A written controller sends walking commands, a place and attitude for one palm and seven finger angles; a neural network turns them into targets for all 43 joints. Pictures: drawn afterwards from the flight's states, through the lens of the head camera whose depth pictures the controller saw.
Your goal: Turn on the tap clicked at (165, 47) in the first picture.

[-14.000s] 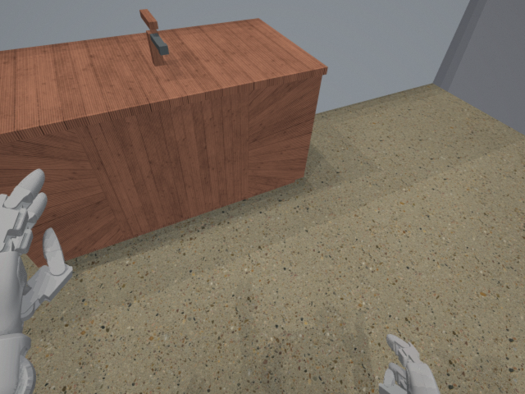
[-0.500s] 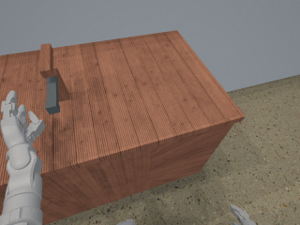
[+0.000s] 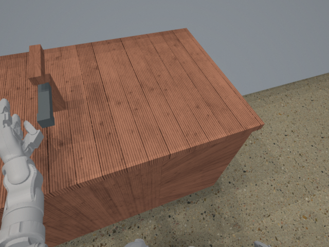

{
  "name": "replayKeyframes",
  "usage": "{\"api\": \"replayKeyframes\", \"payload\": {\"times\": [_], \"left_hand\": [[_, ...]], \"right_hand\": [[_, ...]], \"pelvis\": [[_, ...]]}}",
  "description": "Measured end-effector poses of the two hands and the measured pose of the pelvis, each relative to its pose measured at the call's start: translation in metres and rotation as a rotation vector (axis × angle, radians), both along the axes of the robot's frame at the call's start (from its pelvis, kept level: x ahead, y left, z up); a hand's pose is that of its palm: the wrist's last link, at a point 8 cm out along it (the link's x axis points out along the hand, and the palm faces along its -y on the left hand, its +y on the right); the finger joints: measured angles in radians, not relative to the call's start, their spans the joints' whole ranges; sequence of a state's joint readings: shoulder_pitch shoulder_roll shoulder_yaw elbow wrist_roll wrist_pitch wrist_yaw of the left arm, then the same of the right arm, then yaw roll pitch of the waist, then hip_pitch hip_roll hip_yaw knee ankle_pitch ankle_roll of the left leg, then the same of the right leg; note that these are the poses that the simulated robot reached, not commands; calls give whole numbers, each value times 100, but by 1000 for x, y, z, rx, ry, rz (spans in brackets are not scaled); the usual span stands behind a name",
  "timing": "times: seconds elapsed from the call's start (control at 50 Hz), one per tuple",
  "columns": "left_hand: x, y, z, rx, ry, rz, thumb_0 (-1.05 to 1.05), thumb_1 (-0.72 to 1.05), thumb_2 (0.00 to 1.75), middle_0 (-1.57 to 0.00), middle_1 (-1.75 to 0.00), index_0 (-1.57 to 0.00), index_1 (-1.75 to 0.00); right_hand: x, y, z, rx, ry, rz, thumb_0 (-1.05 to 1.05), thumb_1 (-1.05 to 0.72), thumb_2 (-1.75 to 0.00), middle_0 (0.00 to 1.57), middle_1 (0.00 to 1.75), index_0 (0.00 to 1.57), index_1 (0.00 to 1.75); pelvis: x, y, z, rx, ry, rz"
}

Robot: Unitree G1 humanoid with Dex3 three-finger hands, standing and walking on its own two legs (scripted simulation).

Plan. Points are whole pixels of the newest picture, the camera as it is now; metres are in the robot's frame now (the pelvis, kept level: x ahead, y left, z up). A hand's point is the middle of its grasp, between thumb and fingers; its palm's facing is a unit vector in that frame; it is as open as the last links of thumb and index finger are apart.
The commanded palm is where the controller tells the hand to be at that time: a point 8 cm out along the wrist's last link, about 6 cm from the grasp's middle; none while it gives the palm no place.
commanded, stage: reach beside the lever's end, fingers flat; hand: left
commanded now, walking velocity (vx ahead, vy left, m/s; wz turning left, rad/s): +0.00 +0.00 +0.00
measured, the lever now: (45, 119) +0.39 +0.30 +0.08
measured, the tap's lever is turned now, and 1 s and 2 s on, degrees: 0 9 33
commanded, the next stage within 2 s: push the lever round in 0.10 s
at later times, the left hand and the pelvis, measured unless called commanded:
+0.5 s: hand (45, 131) +0.36 +0.30 +0.06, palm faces +0.60 -0.80 -0.07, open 7.8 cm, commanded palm +0.32 +0.33 +0.06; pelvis +0.00 -0.02 +0.00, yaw +1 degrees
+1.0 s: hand (55, 129) +0.37 +0.28 +0.06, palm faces +0.58 -0.81 -0.06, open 7.7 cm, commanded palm +0.33 +0.30 +0.06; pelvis +0.00 -0.02 +0.00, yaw +1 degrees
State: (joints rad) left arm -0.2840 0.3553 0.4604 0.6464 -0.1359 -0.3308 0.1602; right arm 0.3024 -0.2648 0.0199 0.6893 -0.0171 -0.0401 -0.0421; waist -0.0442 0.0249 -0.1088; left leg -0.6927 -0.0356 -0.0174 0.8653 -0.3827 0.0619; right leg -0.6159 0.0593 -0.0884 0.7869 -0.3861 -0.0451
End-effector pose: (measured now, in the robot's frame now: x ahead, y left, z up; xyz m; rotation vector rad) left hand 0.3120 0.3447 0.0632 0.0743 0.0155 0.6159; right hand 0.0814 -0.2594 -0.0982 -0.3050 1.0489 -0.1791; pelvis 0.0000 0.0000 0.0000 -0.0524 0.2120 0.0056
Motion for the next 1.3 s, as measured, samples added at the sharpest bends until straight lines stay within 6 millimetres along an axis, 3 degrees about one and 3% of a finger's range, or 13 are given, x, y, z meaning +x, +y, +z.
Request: {"api": "replayKeyframes", "payload": {"times": [0.24, 0.36, 0.76, 1.3], "left_hand": [[-2, 0, 11, 22, -21, 3, 2, 90, 90, -16, -15, -15, -15], [1, -11, 7, 1, 10, -16, 2, 90, 90, -16, -15, -15, -15], [5, -19, 2, 1, 1, 16, 3, 92, 90, -16, -15, -15, -15], [15, -53, 0, -19, -23, 76, 2, 94, 90, -16, -15, -15, -15]], "right_hand": [[16, -4, 0, 1, -45, 20, 1, -91, -90, 20, 30, 20, 30], [20, -6, 1, 10, -58, 27, 1, -91, -90, 20, 30, 20, 30], [8, -20, -5, 6, 0, 4, 1, -91, -90, 20, 30, 20, 30], [19, -5, -5, 39, -35, 26, 1, -91, -90, 20, 30, 20, 30]], "pelvis": [[-4, -8, -1, 2, -6, 10], [-4, -11, 0, 6, -7, 13], [1, -21, -2, 10, 1, 11], [-2, -15, -2, 9, -4, 15]]}}
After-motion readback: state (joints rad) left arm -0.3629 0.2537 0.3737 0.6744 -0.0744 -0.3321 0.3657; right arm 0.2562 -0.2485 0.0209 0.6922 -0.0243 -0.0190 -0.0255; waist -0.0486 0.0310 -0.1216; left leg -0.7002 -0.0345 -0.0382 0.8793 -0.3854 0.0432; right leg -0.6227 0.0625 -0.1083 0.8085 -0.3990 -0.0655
